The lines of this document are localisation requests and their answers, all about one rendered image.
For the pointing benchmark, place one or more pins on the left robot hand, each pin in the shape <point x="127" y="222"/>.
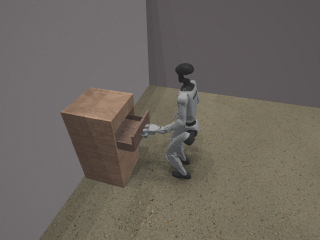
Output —
<point x="152" y="129"/>

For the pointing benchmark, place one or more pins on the robot left upper arm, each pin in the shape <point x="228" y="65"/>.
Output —
<point x="182" y="101"/>

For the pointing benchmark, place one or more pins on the drawer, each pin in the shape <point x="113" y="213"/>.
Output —
<point x="128" y="133"/>

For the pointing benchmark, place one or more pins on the robot right upper arm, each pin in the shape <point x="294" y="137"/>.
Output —
<point x="198" y="97"/>

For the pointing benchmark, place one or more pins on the handle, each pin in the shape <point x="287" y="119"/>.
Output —
<point x="146" y="134"/>

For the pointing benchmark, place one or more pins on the left robot thigh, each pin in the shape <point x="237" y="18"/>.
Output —
<point x="178" y="142"/>

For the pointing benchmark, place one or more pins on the humanoid robot head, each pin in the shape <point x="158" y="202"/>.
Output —
<point x="185" y="69"/>

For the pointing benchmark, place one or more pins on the robot left forearm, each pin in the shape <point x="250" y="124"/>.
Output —
<point x="170" y="127"/>

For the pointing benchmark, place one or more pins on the cabinet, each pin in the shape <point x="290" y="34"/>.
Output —
<point x="91" y="121"/>

